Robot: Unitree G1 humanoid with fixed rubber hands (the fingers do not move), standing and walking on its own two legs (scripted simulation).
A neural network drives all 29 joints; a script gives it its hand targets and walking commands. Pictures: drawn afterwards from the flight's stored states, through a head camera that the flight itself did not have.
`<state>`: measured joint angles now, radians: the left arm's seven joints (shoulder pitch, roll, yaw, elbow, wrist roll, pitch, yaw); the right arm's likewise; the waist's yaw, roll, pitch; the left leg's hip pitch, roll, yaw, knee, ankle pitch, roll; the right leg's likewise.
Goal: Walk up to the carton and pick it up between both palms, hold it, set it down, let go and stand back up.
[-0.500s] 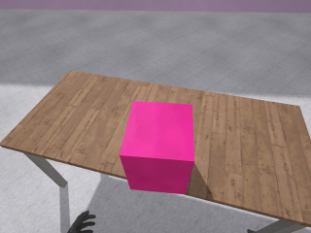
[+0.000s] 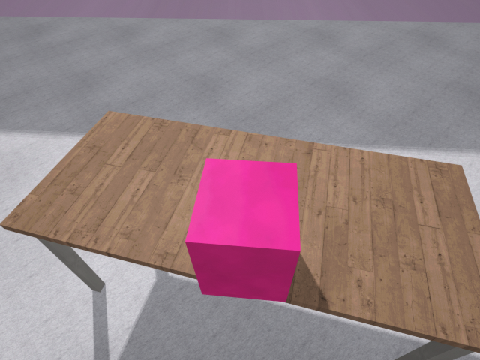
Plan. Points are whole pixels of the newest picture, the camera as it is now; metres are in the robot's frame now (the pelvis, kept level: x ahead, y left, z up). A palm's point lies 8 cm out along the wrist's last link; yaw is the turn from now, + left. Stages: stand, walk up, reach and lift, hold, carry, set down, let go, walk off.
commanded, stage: stand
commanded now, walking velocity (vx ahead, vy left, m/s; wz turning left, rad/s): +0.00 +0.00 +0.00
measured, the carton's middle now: (247, 232) +0.40 +0.02 -0.10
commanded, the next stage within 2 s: none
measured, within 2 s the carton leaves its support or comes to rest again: neither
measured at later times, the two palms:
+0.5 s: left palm out of the picture -0.03 +0.21 -0.14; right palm out of the picture -0.03 -0.22 -0.15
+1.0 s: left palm out of the picture -0.05 +0.20 -0.15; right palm out of the picture -0.06 -0.21 -0.15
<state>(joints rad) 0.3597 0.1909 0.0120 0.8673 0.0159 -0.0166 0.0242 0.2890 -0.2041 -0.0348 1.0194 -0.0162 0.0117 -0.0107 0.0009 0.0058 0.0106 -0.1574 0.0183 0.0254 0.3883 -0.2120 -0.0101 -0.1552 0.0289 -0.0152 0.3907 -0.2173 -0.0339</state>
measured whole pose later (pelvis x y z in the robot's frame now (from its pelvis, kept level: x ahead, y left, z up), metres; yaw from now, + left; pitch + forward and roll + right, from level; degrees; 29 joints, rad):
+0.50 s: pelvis +0.00 +0.00 +0.00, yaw +0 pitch -2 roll +0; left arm 0.36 0.14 -0.01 1.07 0.01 -0.01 0.04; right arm 0.28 -0.15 -0.01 1.18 -0.01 0.01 -0.03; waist 0.00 0.01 0.03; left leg -0.13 0.02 0.02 0.37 -0.20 -0.01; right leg -0.13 0.03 -0.02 0.38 -0.21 -0.04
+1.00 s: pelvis -0.01 +0.00 +0.00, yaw +0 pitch -2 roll +0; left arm 0.36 0.11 -0.01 1.14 0.01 -0.01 0.04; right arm 0.31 -0.12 0.00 1.22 -0.01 0.01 -0.04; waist 0.00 0.01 0.03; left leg -0.16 0.03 0.02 0.40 -0.20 -0.02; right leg -0.16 0.04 -0.01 0.40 -0.20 -0.04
